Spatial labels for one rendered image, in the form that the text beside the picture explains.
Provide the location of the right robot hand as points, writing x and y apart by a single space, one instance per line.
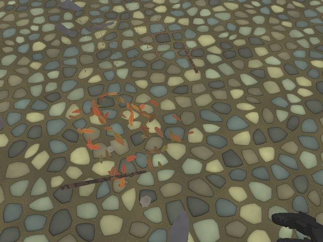
303 223

